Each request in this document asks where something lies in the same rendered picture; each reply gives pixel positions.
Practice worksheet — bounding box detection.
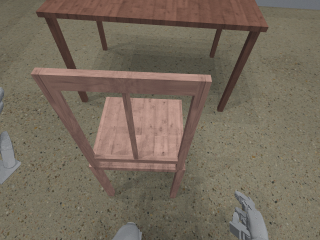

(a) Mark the left robot hand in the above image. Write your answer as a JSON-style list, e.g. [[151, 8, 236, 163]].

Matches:
[[0, 87, 21, 185]]

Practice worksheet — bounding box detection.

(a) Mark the chair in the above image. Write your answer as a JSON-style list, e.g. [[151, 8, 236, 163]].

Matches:
[[31, 67, 212, 199]]

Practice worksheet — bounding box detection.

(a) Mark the table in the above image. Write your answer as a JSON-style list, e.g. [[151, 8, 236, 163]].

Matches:
[[36, 0, 269, 112]]

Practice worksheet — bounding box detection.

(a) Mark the robot left thigh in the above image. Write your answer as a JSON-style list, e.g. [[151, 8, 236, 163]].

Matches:
[[112, 224, 142, 240]]

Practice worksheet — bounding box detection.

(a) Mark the left robot shin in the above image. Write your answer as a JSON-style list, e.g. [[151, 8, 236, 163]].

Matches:
[[126, 222, 136, 226]]

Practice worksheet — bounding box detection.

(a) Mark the right robot hand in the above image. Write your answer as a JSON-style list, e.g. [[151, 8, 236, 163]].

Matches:
[[229, 191, 269, 240]]

